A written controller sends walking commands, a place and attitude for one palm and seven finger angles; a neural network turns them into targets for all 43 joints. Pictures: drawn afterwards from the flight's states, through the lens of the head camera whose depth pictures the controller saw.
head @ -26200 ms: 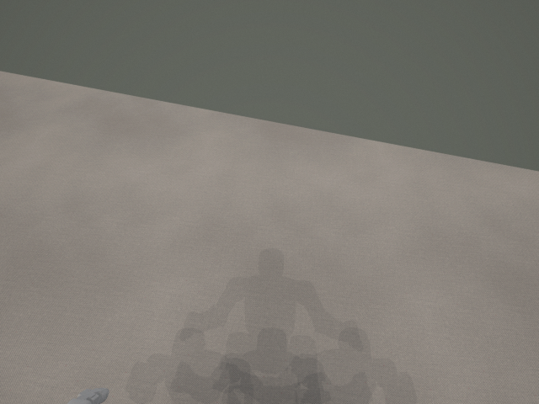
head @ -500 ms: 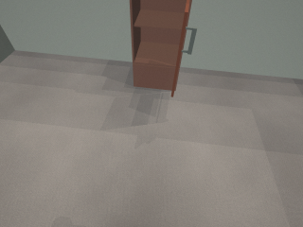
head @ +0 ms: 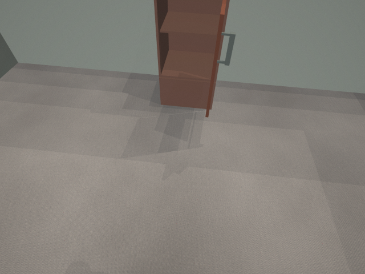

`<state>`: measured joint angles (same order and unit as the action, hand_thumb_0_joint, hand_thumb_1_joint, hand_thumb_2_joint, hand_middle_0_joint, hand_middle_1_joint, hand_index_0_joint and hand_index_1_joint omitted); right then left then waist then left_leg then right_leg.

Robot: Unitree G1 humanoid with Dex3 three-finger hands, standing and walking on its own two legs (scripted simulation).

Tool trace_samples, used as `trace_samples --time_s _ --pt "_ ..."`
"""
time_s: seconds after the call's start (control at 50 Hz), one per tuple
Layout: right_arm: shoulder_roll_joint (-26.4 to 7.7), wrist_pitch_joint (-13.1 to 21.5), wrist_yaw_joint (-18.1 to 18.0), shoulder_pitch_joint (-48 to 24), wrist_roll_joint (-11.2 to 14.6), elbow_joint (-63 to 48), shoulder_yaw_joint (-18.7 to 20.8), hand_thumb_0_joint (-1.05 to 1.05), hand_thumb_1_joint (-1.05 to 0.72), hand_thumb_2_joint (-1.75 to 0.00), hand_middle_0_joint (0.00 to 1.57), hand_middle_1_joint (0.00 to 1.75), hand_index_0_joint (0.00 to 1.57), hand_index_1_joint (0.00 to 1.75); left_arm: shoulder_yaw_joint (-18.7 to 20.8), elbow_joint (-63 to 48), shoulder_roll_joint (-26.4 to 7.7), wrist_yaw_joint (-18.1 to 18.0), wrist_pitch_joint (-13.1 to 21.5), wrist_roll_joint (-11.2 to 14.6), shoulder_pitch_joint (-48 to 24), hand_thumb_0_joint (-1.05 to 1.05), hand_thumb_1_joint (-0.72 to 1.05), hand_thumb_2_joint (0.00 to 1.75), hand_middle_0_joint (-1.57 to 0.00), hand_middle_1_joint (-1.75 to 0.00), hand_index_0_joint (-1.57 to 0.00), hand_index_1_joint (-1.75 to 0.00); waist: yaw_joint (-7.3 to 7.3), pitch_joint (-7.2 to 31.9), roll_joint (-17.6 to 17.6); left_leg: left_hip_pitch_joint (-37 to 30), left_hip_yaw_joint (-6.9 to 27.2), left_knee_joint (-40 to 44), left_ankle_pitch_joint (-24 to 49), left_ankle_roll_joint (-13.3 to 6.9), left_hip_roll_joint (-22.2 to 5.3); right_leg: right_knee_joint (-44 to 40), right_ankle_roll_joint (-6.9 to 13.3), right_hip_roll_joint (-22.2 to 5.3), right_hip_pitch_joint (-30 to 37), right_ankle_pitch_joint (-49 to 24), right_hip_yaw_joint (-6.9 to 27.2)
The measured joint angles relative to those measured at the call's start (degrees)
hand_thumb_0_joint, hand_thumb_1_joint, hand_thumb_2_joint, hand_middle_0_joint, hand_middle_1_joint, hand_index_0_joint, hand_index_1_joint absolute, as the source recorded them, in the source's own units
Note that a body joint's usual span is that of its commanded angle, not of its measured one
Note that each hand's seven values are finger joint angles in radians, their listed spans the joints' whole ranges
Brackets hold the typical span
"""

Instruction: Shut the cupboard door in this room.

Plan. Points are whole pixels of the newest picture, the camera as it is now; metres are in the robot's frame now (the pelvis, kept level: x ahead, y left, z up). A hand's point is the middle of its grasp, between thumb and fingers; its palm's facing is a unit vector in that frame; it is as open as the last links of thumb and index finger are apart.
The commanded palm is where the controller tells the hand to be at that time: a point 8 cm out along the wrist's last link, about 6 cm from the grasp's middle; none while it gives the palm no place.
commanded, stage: walk to a spot facing it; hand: left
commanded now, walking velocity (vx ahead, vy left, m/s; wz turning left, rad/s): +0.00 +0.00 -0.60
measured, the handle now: (225, 49) +1.09 -0.13 -0.05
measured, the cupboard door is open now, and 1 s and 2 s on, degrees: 86 86 86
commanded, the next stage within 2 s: none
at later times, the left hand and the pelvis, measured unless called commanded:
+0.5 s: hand out of the picture +0.03 +0.13 -0.17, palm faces -0.18 -0.95 -0.24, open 7.4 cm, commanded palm none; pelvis -0.02 -0.05 -0.01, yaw -14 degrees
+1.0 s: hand (120, 251) +0.20 +0.18 -0.17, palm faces -0.45 -0.87 -0.19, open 7.4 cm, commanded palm none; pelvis +0.04 +0.02 +0.00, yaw -30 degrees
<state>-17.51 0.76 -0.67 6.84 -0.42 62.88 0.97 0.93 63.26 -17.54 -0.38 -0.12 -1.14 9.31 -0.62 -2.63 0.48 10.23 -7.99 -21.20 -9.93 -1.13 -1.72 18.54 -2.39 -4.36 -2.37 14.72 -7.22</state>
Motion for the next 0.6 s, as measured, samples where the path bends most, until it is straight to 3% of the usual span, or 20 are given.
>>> trace_samples --time_s 0.16,0.22,0.28,0.3,0.34,0.42,0.6 --pt "2.82 -1.37 -0.62 -0.29 -0.43 -4.20 0.88 0.00 -0.91 -0.89 0.20 0.30 0.20 0.30 0.89 -3.58 1.85 0.44 -2.79 -0.07 1.22 0.00 0.91 0.90 -0.20 -0.30 -0.20 -0.29 -0.47 -1.73 0.26 3.66 -4.30 -7.07 -3.76 0.45 -2.39 12.80 0.93 0.63 -8.62 4.68 4.37" --pt "4.01 -1.61 -0.38 0.09 -0.64 -5.31 1.39 0.00 -0.91 -0.89 0.20 0.30 0.20 0.30 1.40 -5.05 3.04 0.96 -3.65 -0.22 1.47 0.00 0.91 0.90 -0.20 -0.30 -0.20 -0.29 -0.44 -3.23 -0.01 4.87 -6.00 -9.97 -5.00 0.84 -3.67 22.00 1.49 0.89 -13.37 10.88 4.11" --pt "4.31 -2.29 -0.09 1.23 -0.64 -5.51 1.98 0.00 -0.91 -0.89 0.20 0.30 0.20 0.30 1.76 -6.51 4.64 1.43 -3.20 -0.39 2.31 0.00 0.91 0.90 -0.20 -0.30 -0.20 -0.29 -0.44 -3.85 -1.59 6.78 -6.41 -14.60 -6.93 2.18 -5.82 19.28 2.19 1.73 -13.42 6.63 2.63" --pt "4.23 -2.85 -0.06 1.54 -0.54 -5.36 2.25 0.00 -0.91 -0.89 0.20 0.30 0.20 0.30 1.78 -6.81 5.31 1.38 -2.66 -0.60 2.66 0.00 0.91 0.90 -0.20 -0.30 -0.20 -0.29 -0.31 -3.94 -2.50 8.42 -5.23 -18.42 -10.54 2.85 -6.48 19.71 3.14 2.47 -13.73 6.17 2.25" --pt "4.31 -4.34 -0.09 1.85 -0.41 -5.05 2.51 0.00 -0.91 -0.89 0.20 0.30 0.20 0.30 1.66 -7.36 6.43 0.96 -1.93 -0.49 3.60 0.00 0.91 0.90 -0.20 -0.30 -0.20 -0.29 -0.68 -3.83 -2.79 12.48 -0.56 -28.48 -16.74 3.47 -4.96 19.80 4.76 3.17 -14.15 6.70 2.56" --pt "4.43 -4.49 -0.14 0.84 -0.50 -5.35 2.70 0.00 -0.91 -0.89 0.20 0.30 0.20 0.30 1.46 -7.29 8.03 0.61 -1.74 -0.18 5.09 0.00 0.90 0.90 -0.20 -0.30 -0.20 -0.30 -1.05 -4.42 -2.20 17.58 4.48 -41.28 -14.31 4.54 -2.39 14.41 5.72 4.42 -13.05 3.54 4.85" --pt "3.61 -3.89 -0.89 -1.65 -0.30 -7.26 2.71 0.00 -0.91 -0.89 0.20 0.30 0.20 0.30 2.02 -7.43 7.88 0.49 -1.49 -0.19 6.39 0.00 0.90 0.90 -0.20 -0.30 -0.20 -0.30 -1.73 -3.29 -1.25 17.10 8.02 -39.08 -12.85 6.24 -1.48 9.13 5.75 6.96 -12.70 -0.36 9.46"
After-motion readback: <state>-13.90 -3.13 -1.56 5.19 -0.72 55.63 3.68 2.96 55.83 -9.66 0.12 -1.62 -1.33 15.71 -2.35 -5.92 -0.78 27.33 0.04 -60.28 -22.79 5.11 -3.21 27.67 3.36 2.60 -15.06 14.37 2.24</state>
